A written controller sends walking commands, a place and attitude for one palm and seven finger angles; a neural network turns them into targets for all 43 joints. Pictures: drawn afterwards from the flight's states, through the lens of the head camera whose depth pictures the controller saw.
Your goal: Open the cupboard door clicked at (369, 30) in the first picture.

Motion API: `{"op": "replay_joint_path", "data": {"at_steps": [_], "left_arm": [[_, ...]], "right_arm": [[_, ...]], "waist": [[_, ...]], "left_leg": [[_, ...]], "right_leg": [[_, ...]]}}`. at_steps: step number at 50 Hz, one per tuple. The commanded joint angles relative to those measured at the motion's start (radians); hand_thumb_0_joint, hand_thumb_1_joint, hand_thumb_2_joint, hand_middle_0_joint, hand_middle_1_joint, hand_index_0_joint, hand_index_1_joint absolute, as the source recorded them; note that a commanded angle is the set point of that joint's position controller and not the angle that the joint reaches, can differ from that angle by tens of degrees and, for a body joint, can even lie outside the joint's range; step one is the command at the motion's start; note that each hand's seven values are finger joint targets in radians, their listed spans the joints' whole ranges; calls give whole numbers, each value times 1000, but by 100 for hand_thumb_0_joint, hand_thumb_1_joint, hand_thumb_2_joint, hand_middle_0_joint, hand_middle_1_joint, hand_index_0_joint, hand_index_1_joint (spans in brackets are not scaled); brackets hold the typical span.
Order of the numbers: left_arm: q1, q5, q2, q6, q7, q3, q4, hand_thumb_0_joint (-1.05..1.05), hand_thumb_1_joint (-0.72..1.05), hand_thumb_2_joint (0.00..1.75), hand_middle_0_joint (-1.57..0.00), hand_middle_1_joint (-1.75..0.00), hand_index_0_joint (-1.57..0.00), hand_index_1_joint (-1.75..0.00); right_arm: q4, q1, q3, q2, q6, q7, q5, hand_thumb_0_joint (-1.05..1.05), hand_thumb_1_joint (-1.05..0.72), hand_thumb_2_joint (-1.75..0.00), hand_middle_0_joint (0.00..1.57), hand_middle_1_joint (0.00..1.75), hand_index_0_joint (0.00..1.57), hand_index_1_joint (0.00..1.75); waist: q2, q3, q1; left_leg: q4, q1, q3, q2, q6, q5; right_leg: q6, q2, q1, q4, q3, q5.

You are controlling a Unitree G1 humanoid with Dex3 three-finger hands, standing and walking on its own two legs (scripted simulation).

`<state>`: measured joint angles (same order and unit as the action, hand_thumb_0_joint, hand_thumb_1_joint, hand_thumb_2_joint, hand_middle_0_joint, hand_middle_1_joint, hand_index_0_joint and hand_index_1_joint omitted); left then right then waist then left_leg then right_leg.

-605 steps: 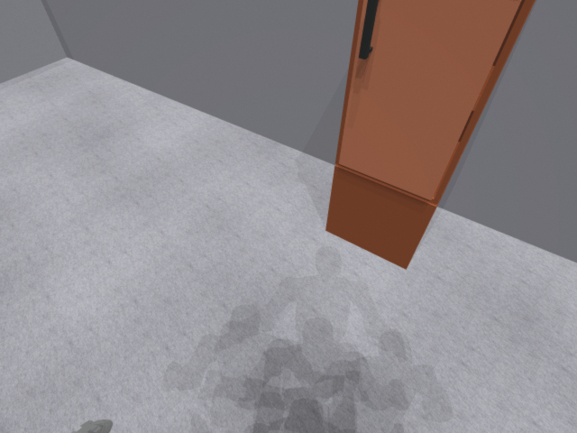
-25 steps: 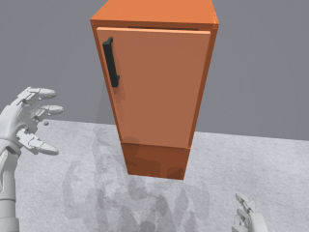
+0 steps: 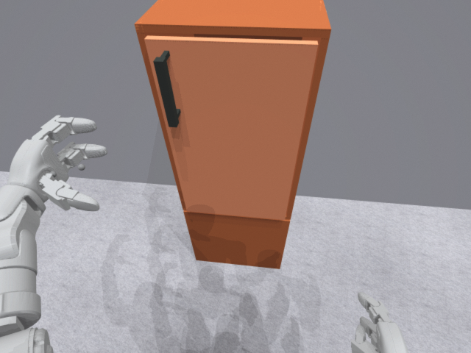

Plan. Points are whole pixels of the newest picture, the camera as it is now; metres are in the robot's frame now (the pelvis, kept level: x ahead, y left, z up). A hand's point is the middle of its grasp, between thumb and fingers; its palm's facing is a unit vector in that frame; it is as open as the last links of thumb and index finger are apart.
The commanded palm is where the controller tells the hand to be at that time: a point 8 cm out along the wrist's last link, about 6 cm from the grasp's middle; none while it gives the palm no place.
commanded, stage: move the hooked fingers beside the handle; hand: left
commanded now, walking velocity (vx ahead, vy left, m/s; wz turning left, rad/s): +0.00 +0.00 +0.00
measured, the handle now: (169, 90) +0.60 +0.20 +0.15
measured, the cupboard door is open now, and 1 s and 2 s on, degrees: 0 0 0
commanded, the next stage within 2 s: none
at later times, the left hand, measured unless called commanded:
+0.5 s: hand (99, 137) +0.41 +0.28 +0.16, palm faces +0.01 -1.00 -0.01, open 14.0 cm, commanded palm +0.40 +0.32 +0.16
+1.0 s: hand (125, 110) +0.49 +0.26 +0.16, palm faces -0.03 -1.00 +0.00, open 14.0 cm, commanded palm +0.48 +0.31 +0.16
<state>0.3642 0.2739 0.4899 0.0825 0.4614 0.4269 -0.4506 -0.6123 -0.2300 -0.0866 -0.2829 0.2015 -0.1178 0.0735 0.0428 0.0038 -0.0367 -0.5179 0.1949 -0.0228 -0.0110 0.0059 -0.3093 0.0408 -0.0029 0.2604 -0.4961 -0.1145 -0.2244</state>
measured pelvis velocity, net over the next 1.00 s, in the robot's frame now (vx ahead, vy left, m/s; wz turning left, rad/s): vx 0.01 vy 0.03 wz -0.03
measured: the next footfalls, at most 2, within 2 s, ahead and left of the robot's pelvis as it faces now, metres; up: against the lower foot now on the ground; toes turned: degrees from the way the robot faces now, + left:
none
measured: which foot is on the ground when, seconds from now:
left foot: down 0.00-1.00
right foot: down 0.00-1.00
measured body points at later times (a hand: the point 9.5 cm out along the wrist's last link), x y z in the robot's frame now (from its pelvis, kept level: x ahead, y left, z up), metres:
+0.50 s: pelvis +0.00 +0.01 +0.00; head +0.03 +0.01 +0.45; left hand +0.40 +0.33 +0.17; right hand +0.10 -0.26 -0.10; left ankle -0.02 +0.12 -0.74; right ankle +0.03 -0.09 -0.74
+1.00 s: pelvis +0.01 +0.03 -0.01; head +0.08 +0.03 +0.44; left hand +0.49 +0.32 +0.17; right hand +0.04 -0.25 -0.12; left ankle -0.02 +0.12 -0.74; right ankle +0.03 -0.09 -0.74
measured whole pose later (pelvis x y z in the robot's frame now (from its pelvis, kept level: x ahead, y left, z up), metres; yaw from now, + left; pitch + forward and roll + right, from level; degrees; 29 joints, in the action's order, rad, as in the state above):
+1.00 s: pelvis +0.01 +0.03 -0.01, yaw -2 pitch +10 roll -1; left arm 0.94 0.14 0.65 -0.15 0.45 0.42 -1.16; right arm -0.67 -0.41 -0.06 -0.31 0.08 -0.07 0.04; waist 0.01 -0.04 0.10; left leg -0.59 0.42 -0.05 0.00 0.04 -0.35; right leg 0.01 -0.01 0.48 -0.54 -0.08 -0.23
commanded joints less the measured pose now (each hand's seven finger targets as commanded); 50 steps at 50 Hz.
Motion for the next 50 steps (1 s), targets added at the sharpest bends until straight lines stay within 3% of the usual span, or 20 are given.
{"op": "replay_joint_path", "data": {"at_steps": [1,4,8,11,12,16,20,23,26,28,30,32,36,38,40,42,45,46,48,50], "left_arm": [[416,17,328,-91,0,91,148,0,-50,30,-30,-120,-30,-120],[445,7,334,-89,2,87,53,0,-50,30,-30,-120,-30,-120],[505,0,333,-114,-3,74,62,0,-50,30,-30,-120,-30,-120],[531,-2,385,-126,-5,112,1,0,-50,30,-30,-120,-30,-120],[535,-5,371,-128,-3,99,-21,0,-50,30,-30,-120,-30,-120],[600,-17,422,-150,3,120,-59,0,-50,30,-30,-120,-30,-120],[708,-23,375,-180,14,49,-107,0,-50,30,-30,-120,-30,-120],[757,-37,414,-195,12,69,-178,0,-50,30,-30,-120,-30,-120],[792,-41,374,-213,12,26,-172,0,-50,30,-30,-120,-30,-120],[805,-48,353,-206,2,10,-243,0,-50,30,-30,-120,-30,-120],[813,-50,399,-211,-6,50,-307,0,-50,30,-30,-120,-30,-120],[848,-67,393,-220,-11,33,-295,0,-50,30,-30,-120,-30,-120],[856,-80,440,-249,-22,69,-353,0,-50,30,-30,-120,-30,-120],[924,-92,431,-264,-20,49,-367,0,-50,30,-30,-120,-30,-120],[942,-98,469,-276,-18,72,-407,0,-50,30,-30,-120,-30,-120],[1001,-109,459,-289,-14,49,-422,0,-50,30,-30,-120,-30,-120],[1060,-112,417,-306,-11,9,-422,0,-50,30,-30,-120,-30,-120],[1084,-112,427,-311,-14,15,-414,0,-50,30,-30,-120,-30,-120],[1064,-111,429,-298,-18,27,-517,0,-50,30,-30,-120,-30,-120],[1072,-120,478,-293,-21,57,-584,0,-50,30,-30,-120,-30,-120]], "right_arm": [[144,69,51,-129,55,-4,0,0,-90,-90,20,30,20,30],[135,46,56,-139,47,-2,3,0,-90,-90,20,30,20,30],[147,25,61,-142,46,6,-1,0,-90,-90,20,30,20,30],[136,3,66,-153,35,8,-3,0,-90,-90,20,30,20,30],[135,-6,66,-155,33,9,-3,0,-90,-90,20,30,20,30],[130,-38,73,-164,21,11,-6,0,-90,-90,20,30,20,30],[115,-62,73,-168,12,10,-4,0,-90,-90,20,30,20,30],[96,-94,77,-176,6,9,-7,0,-90,-90,20,30,20,30],[97,-104,80,-174,2,13,-9,0,-90,-90,20,30,20,30],[84,-122,78,-175,-3,15,-12,0,-90,-90,20,30,20,30],[72,-140,80,-185,-13,18,-15,0,-90,-90,20,30,20,30],[78,-146,80,-182,-20,24,-18,0,-90,-90,20,30,20,30],[74,-176,84,-187,-42,32,-22,0,-90,-90,20,30,20,30],[65,-190,85,-186,-49,33,-25,0,-90,-90,20,30,20,30],[59,-205,86,-194,-61,32,-27,0,-90,-90,20,30,20,30],[49,-221,89,-192,-69,32,-29,0,-90,-90,20,30,20,30],[36,-242,94,-192,-79,32,-32,0,-90,-90,20,30,20,30],[28,-254,96,-194,-82,33,-36,0,-90,-90,20,30,20,30],[12,-271,94,-198,-93,34,-37,0,-90,-90,20,30,20,30],[7,-284,92,-208,-105,33,-40,0,-90,-90,20,30,20,30]], "waist": [[24,-251,20],[12,-228,29],[17,-287,31],[-13,-274,36],[-12,-272,38],[8,-318,44],[33,-300,76],[45,-318,84],[73,-358,83],[44,-332,97],[-11,-320,92],[53,-354,92],[0,-375,92],[32,-373,109],[41,-377,112],[42,-396,130],[104,-424,146],[97,-454,152],[29,-409,162],[8,-376,163]], "left_leg": [[68,30,34,20,26,203],[65,52,32,18,25,196],[61,29,33,17,27,233],[57,69,27,15,29,219],[57,70,27,15,30,222],[46,76,25,15,30,246],[40,61,30,12,26,239],[34,66,35,12,26,234],[30,29,45,9,20,284],[31,43,50,6,19,269],[30,78,49,6,22,272],[26,61,49,5,16,301],[12,88,45,-1,19,342],[9,79,47,-4,16,344],[-1,88,45,-3,18,343],[-5,82,51,-5,16,349],[-26,24,59,-9,9,416],[-28,2,70,-14,3,443],[-29,60,64,-13,10,391],[-28,122,57,-7,20,351]], "right_leg": [[-11,-13,-140,57,105,176],[-12,-12,-108,50,99,174],[-9,-10,-116,36,99,218],[-14,-11,-119,37,108,214],[-12,-10,-109,32,105,218],[-12,-9,-120,19,111,250],[-8,-3,-66,21,104,232],[-8,-2,-47,16,101,222],[-3,2,-37,5,91,250],[-5,4,-5,7,84,232],[-6,6,-22,4,85,244],[-4,1,-15,-8,86,261],[-8,5,-39,-24,91,310],[-9,5,-9,-26,89,302],[-7,8,-2,-30,91,301],[-12,7,15,-32,90,298],[-10,13,61,-37,86,303],[-13,14,66,-37,82,305],[-16,16,74,-34,80,291],[-15,14,58,-38,84,297]]}}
